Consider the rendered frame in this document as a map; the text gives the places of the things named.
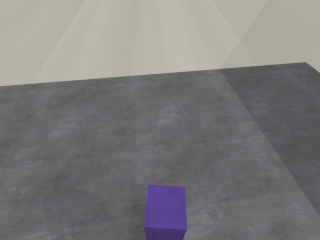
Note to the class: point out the carton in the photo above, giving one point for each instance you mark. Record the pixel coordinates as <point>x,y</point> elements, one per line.
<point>165,215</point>

